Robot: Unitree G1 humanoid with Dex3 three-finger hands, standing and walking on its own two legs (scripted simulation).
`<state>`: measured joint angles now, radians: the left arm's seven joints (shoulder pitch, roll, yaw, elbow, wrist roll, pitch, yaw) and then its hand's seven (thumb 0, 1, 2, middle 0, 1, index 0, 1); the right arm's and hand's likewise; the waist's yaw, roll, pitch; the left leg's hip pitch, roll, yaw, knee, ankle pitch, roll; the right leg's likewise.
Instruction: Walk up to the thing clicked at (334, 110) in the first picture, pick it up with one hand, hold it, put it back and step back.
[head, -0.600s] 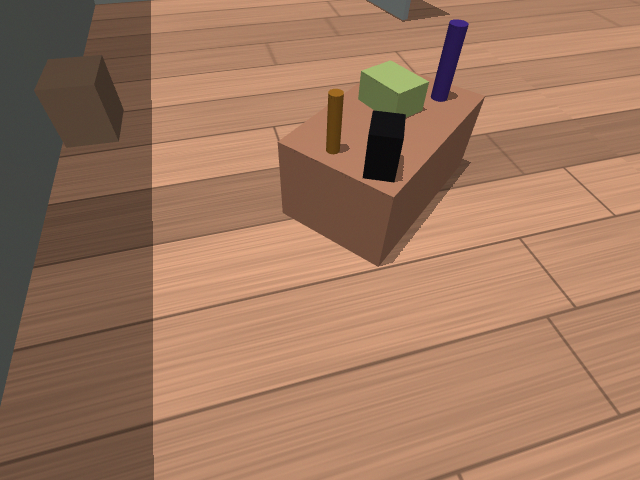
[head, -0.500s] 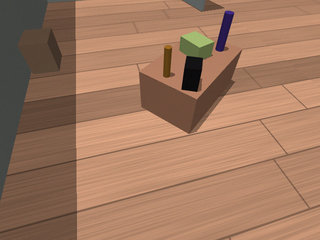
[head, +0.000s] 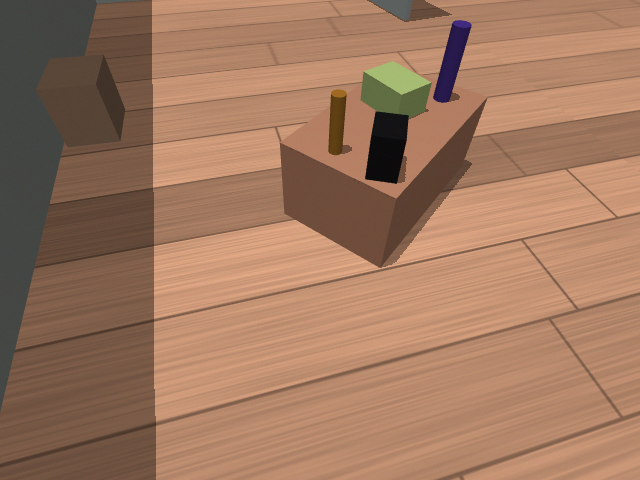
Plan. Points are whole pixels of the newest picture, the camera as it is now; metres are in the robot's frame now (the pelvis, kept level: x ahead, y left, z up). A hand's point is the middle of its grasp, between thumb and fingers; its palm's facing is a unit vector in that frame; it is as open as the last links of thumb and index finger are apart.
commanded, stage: stand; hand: left
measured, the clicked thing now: (336, 124) +1.24 -0.04 -0.29
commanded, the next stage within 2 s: walk up in 0.52 s
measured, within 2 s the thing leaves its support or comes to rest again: neither
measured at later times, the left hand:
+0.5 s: hand out of the picture +0.07 +0.25 -0.16, palm faces -0.02 -0.94 -0.34, open 7.4 cm
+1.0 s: hand (178, 395) +0.26 +0.22 -0.14, palm faces -0.21 -0.87 -0.44, open 7.4 cm
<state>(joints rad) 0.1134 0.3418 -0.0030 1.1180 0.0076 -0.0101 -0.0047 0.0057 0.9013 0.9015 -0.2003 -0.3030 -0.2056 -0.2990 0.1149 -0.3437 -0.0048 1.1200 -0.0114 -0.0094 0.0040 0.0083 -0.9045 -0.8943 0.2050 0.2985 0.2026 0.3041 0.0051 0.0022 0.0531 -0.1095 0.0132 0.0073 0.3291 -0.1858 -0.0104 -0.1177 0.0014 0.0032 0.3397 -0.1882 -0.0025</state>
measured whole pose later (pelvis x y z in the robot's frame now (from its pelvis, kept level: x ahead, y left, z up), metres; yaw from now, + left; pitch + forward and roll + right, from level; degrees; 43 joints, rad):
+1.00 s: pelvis +0.12 -0.04 -0.02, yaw -15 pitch -4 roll -1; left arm 0.27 0.39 0.07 0.88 0.00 -0.07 -0.02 0.00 0.90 0.90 -0.20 -0.30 -0.21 -0.30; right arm 0.26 -0.44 -0.09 0.92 -0.03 0.02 0.07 0.01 -0.91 -0.89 0.20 0.30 0.20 0.30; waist 0.00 0.09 0.09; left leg -0.35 0.07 -0.01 1.12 -0.41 0.01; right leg -0.27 0.03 -0.04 0.60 -0.27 -0.04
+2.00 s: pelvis +0.53 +0.04 -0.03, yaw -30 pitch -2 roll -1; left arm 0.39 0.43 0.05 0.83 0.02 -0.11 0.03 0.00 0.89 0.90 -0.21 -0.30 -0.21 -0.30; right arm 0.23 -0.46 -0.10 0.75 -0.05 0.05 0.10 0.01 -0.91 -0.89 0.20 0.30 0.20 0.30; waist 0.03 0.10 0.08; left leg -0.56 0.14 -0.03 0.95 -0.36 0.00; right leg -0.31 -0.06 0.00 0.70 -0.36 0.01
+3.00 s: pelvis +0.76 +0.10 -0.02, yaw -38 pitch -2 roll +0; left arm 0.12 0.40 0.02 1.02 0.00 0.02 -0.02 0.01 0.90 0.90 -0.20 -0.30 -0.21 -0.30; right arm 0.16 -0.38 -0.01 0.99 -0.01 -0.04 -0.01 0.01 -0.90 -0.89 0.21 0.30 0.21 0.30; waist 0.01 -0.03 0.09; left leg -0.29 0.05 0.05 0.66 -0.33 -0.01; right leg -0.32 -0.01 0.01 0.64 -0.28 0.01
